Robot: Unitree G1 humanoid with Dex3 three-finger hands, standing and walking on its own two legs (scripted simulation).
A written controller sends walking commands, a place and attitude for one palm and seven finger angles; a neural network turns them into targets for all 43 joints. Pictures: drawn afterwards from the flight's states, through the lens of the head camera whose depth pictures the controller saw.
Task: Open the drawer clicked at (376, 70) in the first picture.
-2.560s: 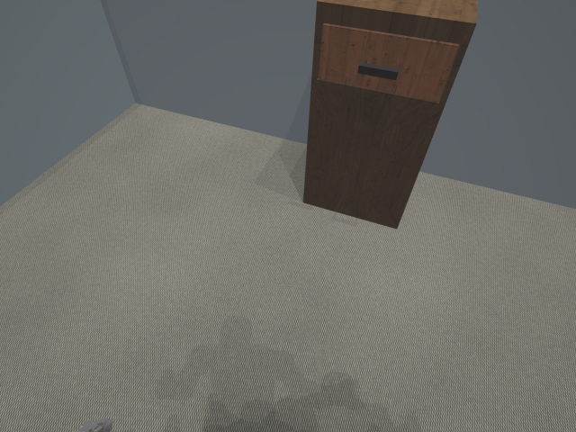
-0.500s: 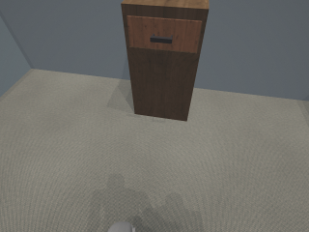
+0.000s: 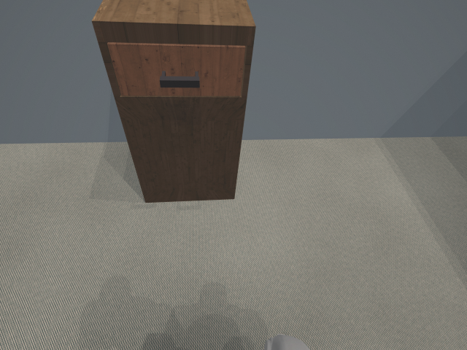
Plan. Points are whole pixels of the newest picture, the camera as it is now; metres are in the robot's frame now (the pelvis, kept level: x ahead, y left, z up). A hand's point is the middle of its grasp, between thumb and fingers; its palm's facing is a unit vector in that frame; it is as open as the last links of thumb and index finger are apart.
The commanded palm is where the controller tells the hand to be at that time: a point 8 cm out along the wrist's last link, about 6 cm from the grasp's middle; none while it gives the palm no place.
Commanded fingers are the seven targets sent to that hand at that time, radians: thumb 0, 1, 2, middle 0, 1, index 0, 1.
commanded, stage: walk to a spot facing it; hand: left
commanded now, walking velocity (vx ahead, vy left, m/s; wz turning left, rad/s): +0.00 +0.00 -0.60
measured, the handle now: (180, 78) +0.88 +0.25 -0.03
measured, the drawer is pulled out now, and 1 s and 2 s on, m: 0.00 0.00 0.00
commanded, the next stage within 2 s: turn to face it in 0.10 s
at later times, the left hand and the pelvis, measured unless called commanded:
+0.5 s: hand (179, 302) +0.24 +0.13 -0.17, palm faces -0.13 -0.98 -0.15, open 7.4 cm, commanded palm none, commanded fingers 0.00 0.90 0.90 -0.20 -0.30 -0.20 -0.30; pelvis +0.10 -0.01 -0.01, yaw -6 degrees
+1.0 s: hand out of the picture +0.13 +0.15 -0.16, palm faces +0.12 -0.95 -0.28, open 7.4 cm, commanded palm none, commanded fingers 0.00 0.90 0.90 -0.20 -0.30 -0.20 -0.30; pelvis +0.11 -0.04 +0.00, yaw +4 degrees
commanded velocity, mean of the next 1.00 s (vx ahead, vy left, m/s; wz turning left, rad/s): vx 0.02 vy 0.00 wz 0.16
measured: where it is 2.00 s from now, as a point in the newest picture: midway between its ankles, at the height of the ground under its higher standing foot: (238, 327)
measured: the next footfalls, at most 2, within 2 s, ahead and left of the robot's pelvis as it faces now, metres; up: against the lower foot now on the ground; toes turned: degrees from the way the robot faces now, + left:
right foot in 0.24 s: +0.16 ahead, -0.14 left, +0.00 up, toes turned -15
left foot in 0.52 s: +0.17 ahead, +0.11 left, +0.00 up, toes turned +2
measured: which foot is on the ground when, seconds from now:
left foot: down 0.00-0.24, up 0.26-0.50, down 0.52-0.86, up 0.88-1.00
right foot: up 0.00-0.22, down 0.24-0.54, up 0.56-0.84, down 0.86-1.00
